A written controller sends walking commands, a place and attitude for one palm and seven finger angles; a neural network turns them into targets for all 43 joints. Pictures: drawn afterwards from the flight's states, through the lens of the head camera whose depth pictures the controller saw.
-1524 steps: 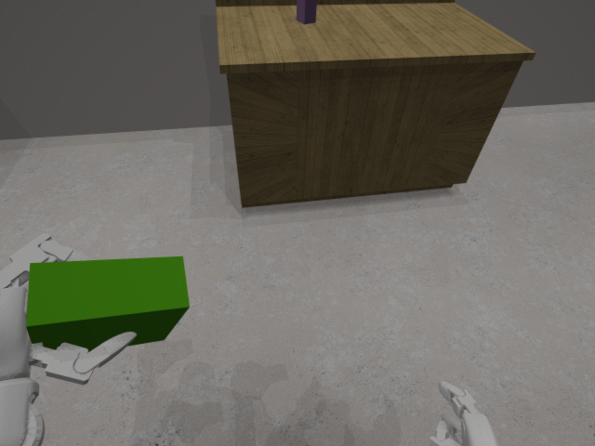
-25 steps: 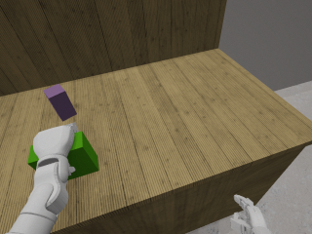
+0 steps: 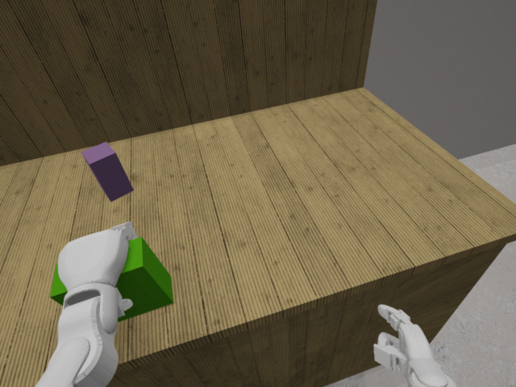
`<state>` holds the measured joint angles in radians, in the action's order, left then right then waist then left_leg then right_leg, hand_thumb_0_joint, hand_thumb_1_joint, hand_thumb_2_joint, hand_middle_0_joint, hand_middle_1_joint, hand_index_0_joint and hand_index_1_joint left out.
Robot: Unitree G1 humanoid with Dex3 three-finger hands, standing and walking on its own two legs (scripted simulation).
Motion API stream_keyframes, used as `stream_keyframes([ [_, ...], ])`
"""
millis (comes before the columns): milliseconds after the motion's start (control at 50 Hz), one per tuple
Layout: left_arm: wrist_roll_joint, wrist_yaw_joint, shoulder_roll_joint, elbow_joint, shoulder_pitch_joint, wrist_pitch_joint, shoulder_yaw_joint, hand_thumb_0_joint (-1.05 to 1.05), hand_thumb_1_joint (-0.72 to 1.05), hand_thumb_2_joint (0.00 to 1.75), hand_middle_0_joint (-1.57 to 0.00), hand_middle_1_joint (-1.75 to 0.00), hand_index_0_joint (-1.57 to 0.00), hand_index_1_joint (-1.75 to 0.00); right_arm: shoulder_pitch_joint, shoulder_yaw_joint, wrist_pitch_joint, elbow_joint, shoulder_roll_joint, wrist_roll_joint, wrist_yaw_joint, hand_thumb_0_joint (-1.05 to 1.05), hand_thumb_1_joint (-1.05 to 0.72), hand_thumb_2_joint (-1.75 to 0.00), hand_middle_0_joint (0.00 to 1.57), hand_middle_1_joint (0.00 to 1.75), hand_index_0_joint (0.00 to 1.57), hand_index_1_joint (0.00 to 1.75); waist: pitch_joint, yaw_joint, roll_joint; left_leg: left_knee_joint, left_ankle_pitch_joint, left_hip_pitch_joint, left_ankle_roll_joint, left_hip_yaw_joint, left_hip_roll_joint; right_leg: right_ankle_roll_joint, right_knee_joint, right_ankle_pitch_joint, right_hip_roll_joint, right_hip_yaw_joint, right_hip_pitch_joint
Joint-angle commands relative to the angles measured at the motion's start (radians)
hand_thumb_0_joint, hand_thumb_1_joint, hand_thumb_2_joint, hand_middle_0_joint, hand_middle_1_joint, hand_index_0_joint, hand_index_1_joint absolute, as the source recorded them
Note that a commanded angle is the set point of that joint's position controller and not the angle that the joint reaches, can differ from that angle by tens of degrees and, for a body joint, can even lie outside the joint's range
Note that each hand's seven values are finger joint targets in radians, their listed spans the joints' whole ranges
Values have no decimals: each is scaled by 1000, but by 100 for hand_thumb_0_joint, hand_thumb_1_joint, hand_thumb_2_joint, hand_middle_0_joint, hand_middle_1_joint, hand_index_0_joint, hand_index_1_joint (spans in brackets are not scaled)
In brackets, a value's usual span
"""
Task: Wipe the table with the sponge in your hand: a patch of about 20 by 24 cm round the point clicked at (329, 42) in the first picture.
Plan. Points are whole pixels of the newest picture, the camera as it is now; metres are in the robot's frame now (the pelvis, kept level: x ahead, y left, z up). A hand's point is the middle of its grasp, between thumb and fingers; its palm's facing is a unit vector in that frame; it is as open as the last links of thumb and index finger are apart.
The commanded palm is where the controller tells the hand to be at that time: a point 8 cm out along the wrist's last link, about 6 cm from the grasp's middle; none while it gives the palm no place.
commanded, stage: slide across to the third lane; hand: left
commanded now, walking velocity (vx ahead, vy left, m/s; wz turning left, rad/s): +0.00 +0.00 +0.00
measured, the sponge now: (125, 290) +0.24 +0.27 +0.03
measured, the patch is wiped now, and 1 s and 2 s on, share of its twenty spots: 0.85 0.95 1.00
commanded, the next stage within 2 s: wipe forward along the third lane in 0.76 s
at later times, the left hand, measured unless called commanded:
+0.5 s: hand (124, 282) +0.23 +0.24 +0.07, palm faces +0.03 -0.06 -1.00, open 9.8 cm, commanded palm +0.21 +0.21 +0.12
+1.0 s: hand (158, 261) +0.27 +0.21 +0.07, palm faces +0.03 -0.07 -1.00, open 9.8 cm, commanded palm +0.25 +0.19 +0.12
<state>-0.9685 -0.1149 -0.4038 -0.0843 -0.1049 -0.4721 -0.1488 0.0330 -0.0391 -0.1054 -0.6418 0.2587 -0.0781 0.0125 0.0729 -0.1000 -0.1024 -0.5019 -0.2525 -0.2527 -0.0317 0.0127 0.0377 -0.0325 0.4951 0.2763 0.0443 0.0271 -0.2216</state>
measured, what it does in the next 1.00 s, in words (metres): stands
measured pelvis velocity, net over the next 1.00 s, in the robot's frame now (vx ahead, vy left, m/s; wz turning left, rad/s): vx -0.02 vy -0.02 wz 0.01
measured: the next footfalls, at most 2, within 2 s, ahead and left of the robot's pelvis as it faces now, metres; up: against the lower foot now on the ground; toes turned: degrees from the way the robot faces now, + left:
none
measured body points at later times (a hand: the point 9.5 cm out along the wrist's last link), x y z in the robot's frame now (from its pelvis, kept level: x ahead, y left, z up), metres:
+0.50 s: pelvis -0.02 -0.01 +0.00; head -0.04 -0.06 +0.45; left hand +0.23 +0.24 +0.13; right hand +0.24 -0.21 -0.08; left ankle +0.01 +0.10 -0.74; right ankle -0.01 -0.10 -0.74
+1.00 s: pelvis -0.02 -0.02 +0.00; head -0.05 -0.06 +0.45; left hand +0.27 +0.21 +0.13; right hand +0.23 -0.22 -0.08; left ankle +0.01 +0.10 -0.74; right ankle -0.01 -0.10 -0.74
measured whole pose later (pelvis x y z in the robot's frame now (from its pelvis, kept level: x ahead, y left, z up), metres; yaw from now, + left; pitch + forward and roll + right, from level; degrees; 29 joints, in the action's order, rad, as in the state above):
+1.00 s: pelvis -0.02 -0.02 +0.00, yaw +1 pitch -1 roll +0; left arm -0.98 -0.09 -0.31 0.18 0.19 -0.55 -0.32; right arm 0.01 -0.04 -0.10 -0.69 0.25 -0.08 0.03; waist 0.07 -0.10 -0.10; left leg -0.49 -0.22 -0.25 -0.01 0.03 0.03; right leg -0.05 0.51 0.26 0.05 0.01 -0.23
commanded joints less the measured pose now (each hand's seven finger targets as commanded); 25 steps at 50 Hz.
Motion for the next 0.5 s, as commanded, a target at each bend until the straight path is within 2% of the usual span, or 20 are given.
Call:
stream_keyframes([
  [0,65,31,-109,-78,-5,5,73,0,10,130,-120,-160,-120,-160,-234,36,61,172,101,-1,7,0,-90,-90,20,30,20,30,79,-16,159,53,168,50,-2,73,-6,-37,-77,-227,-4,81,31],
  [20,69,32,-61,-92,-15,3,33,0,10,130,-120,-160,-120,-160,-230,34,58,184,94,-1,6,0,-90,-90,20,30,20,30,87,-12,149,50,163,42,-7,63,-2,-32,-75,-221,-5,64,41],
  [60,70,33,-73,-76,-55,5,47,0,10,130,-120,-160,-120,-160,-230,31,62,179,93,-1,6,0,-90,-90,20,30,20,30,74,-16,174,42,182,45,-5,63,0,-30,-75,-255,-7,71,42],
  [80,69,32,-80,-86,-51,10,53,0,10,130,-120,-160,-120,-160,-234,32,62,173,94,-2,7,0,-90,-90,20,30,20,30,66,-12,165,43,178,44,-2,62,1,-30,-78,-255,-8,83,36],
  [100,67,28,-102,-114,-28,11,71,0,10,130,-120,-160,-120,-160,-243,35,63,171,99,4,8,0,-90,-90,20,30,20,30,78,-14,155,43,171,51,-3,65,0,-36,-81,-250,-5,99,36],
  [120,60,33,-61,-129,1,1,25,0,10,130,-120,-160,-120,-160,-244,32,60,182,94,4,9,0,-90,-90,20,30,20,30,80,-9,150,45,171,51,-8,63,1,-33,-82,-238,-8,77,34],
  [140,54,34,-55,-135,36,-1,15,0,10,130,-120,-160,-120,-160,-248,34,62,178,91,2,8,0,-90,-90,20,30,20,30,70,-1,154,45,174,55,-6,65,-1,-33,-84,-233,-8,85,18],
  [160,52,35,-55,-127,34,-5,8,0,10,130,-120,-160,-120,-160,-245,36,62,178,93,4,10,0,-90,-90,20,30,20,30,63,-4,146,47,164,59,-9,65,-1,-33,-90,-213,-7,78,12],
  [200,44,34,-89,-155,100,-1,29,0,10,130,-120,-160,-120,-160,-255,40,66,171,97,6,14,0,-90,-90,20,30,20,30,65,1,130,53,143,67,-9,70,-3,-41,-96,-182,-2,102,4],
  [220,42,39,-41,-157,112,-7,-20,0,10,130,-120,-160,-120,-160,-257,37,67,184,88,6,15,0,-90,-90,20,30,20,30,78,-3,120,54,135,71,-15,67,0,-36,-98,-159,-6,75,8],
  [280,36,44,-40,-140,184,4,-31,0,10,130,-120,-160,-120,-160,-254,38,72,168,87,5,23,0,-90,-90,20,30,20,30,74,10,141,61,118,77,-15,67,-1,-36,-109,-130,-4,82,-6],
  [300,38,41,-71,-150,216,9,-6,0,10,130,-120,-160,-120,-160,-261,40,78,167,90,7,27,0,-90,-90,20,30,20,30,78,8,133,64,102,85,-17,70,-1,-41,-114,-108,0,99,-6],
  [320,33,42,-46,-133,236,8,-29,0,10,130,-120,-160,-120,-160,-261,37,81,170,86,6,29,0,-90,-90,20,30,20,30,87,5,132,64,100,85,-19,68,2,-39,-115,-97,-3,78,-3],
  [360,36,48,-13,-78,250,14,-58,0,10,130,-120,-160,-120,-160,-257,35,85,155,87,6,33,0,-90,-90,20,30,20,30,55,13,166,69,85,82,-17,67,-1,-36,-128,-81,-2,74,-26],
  [380,37,46,-19,-86,274,21,-54,0,10,130,-120,-160,-120,-160,-253,37,87,152,86,5,35,0,-90,-90,20,30,20,30,69,18,156,69,81,83,-17,62,1,-34,-126,-82,-3,82,-21],
  [400,35,42,-52,-83,293,27,-25,0,10,130,-120,-160,-120,-160,-251,39,92,150,91,7,36,0,-90,-90,20,30,20,30,73,16,150,75,68,85,-14,67,-2,-41,-124,-63,3,92,-22],
  [420,34,44,-2,-70,307,26,-67,0,10,130,-120,-160,-120,-160,-257,35,95,157,83,4,38,0,-90,-90,20,30,20,30,81,13,148,75,64,82,-17,63,2,-36,-125,-57,-2,67,-17],
  [440,36,42,7,-49,326,33,-75,0,10,130,-120,-160,-120,-160,-255,35,98,146,81,2,39,0,-90,-90,20,30,20,30,66,23,158,74,59,82,-15,63,-1,-35,-125,-54,1,72,-36],
  [460,38,43,15,-21,329,34,-81,0,10,130,-120,-160,-120,-160,-249,36,98,141,85,4,41,0,-90,-90,20,30,20,30,61,21,168,77,51,79,-15,63,-1,-34,-131,-48,0,64,-38],
  [480,33,41,19,-25,350,42,-86,0,10,130,-120,-160,-120,-160,-248,38,100,137,86,3,40,0,-90,-90,20,30,20,30,83,25,161,72,60,82,-14,60,2,-35,-125,-63,0,72,-34],
])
